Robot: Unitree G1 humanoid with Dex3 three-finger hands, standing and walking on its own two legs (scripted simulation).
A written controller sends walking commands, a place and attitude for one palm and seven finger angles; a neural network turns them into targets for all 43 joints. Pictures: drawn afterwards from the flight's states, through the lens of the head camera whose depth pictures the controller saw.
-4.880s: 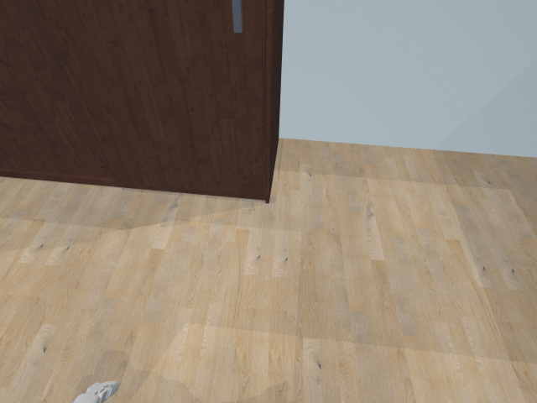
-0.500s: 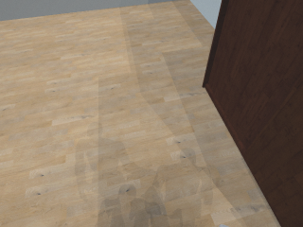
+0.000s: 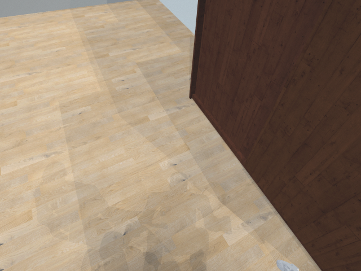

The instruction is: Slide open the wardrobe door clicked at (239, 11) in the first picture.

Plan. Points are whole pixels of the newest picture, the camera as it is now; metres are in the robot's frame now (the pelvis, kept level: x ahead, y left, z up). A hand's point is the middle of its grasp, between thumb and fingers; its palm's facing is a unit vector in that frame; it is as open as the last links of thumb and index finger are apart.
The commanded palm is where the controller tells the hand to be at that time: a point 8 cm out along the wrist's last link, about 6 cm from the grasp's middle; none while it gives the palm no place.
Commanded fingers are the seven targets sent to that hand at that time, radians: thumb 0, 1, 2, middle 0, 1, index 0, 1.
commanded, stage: turn to face it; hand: right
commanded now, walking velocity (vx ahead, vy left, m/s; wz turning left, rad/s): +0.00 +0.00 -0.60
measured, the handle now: out of the picture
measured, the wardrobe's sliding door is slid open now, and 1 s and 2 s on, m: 0.00 0.00 0.00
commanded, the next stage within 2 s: take the last steps up to it in 1.50 s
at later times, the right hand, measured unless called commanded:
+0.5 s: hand out of the picture -0.10 -0.23 -0.19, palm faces +0.39 +0.89 -0.22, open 7.4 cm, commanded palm none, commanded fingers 0.00 -0.90 -0.90 0.20 0.30 0.20 0.30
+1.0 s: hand out of the picture -0.07 -0.29 -0.15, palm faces +0.57 +0.79 -0.23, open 7.4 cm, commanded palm none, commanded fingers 0.00 -0.90 -0.90 0.20 0.30 0.20 0.30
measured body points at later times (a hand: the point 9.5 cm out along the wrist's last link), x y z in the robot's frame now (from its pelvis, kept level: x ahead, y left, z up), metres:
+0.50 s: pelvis -0.05 -0.02 -0.01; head -0.02 -0.06 +0.43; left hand +0.14 +0.19 -0.13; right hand -0.12 -0.28 -0.17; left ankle +0.00 +0.14 -0.73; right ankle -0.09 -0.11 -0.74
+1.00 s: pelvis -0.08 -0.04 +0.01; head -0.05 -0.08 +0.46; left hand +0.08 +0.16 -0.13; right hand -0.10 -0.33 -0.13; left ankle +0.01 +0.12 -0.67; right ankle -0.09 -0.11 -0.73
